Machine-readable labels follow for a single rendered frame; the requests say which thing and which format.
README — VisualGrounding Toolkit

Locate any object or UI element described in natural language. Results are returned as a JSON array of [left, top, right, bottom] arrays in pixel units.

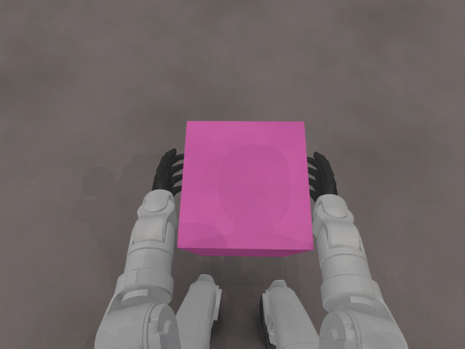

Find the robot right forearm
[[312, 194, 399, 328]]

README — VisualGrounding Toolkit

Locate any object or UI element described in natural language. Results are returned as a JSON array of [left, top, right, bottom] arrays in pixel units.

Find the carton
[[177, 121, 314, 257]]

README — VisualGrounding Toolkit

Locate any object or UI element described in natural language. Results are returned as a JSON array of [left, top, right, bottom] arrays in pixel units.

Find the robot right upper arm
[[318, 308, 408, 349]]

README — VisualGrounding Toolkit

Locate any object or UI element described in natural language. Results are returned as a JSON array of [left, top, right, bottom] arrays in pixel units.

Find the right robot hand
[[307, 152, 338, 202]]

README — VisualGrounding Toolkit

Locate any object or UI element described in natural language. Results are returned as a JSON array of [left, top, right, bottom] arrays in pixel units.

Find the robot right thigh
[[262, 286, 319, 349]]

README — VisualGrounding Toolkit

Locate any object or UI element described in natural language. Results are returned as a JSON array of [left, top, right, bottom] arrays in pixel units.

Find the robot left upper arm
[[95, 302, 181, 349]]

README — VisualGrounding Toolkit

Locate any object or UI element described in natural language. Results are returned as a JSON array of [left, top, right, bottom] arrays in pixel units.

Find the robot right foot
[[259, 296, 276, 349]]

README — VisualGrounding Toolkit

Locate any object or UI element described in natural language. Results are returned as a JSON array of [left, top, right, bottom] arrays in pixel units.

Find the left robot hand
[[152, 148, 185, 196]]

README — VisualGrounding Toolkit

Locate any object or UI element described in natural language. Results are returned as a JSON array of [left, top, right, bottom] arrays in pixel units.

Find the robot left forearm
[[94, 189, 178, 349]]

